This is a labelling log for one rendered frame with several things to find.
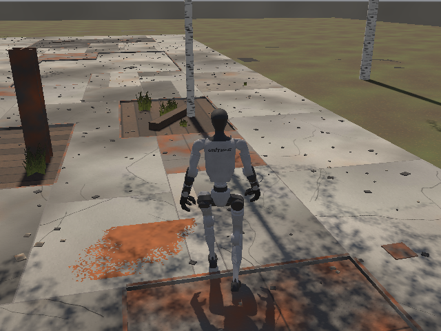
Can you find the left robot forearm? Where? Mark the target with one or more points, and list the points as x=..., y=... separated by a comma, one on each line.
x=187, y=186

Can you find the right robot hand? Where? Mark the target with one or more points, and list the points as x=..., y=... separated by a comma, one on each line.
x=250, y=191

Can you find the humanoid robot head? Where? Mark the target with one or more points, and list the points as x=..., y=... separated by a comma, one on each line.
x=219, y=119

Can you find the right robot forearm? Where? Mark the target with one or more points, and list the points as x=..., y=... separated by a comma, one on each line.
x=253, y=180

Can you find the robot left thigh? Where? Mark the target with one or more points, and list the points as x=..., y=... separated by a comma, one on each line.
x=204, y=202

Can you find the left robot hand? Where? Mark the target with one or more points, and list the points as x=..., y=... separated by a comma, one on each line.
x=184, y=200

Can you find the robot right upper arm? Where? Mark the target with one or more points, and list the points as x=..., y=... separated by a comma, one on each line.
x=245, y=156

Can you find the robot left upper arm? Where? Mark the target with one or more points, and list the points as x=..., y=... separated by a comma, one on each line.
x=194, y=157

